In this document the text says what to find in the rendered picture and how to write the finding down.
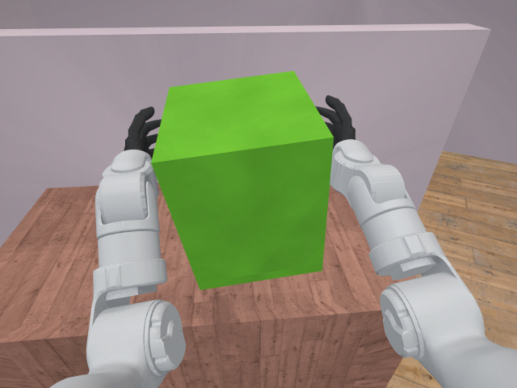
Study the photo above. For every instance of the robot right forearm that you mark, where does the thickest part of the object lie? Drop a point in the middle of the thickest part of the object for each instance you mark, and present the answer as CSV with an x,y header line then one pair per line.
x,y
400,245

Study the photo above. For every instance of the carton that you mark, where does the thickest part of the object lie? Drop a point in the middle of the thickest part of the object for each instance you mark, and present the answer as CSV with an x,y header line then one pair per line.
x,y
244,166

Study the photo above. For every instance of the robot right upper arm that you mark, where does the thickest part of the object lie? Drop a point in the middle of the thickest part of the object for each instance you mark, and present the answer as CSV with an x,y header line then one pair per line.
x,y
434,320

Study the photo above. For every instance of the robot left forearm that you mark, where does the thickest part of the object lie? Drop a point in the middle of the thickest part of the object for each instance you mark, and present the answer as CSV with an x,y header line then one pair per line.
x,y
127,228

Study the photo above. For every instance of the robot left upper arm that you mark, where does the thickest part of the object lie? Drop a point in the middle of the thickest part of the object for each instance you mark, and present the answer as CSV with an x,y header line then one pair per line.
x,y
132,346

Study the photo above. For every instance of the left robot hand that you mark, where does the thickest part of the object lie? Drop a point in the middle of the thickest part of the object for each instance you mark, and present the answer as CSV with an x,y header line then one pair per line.
x,y
137,133

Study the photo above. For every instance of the right robot hand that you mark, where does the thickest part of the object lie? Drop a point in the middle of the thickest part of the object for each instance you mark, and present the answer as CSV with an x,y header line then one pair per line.
x,y
341,127

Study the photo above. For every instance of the pedestal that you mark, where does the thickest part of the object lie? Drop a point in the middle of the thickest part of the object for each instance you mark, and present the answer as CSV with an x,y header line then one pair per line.
x,y
314,330

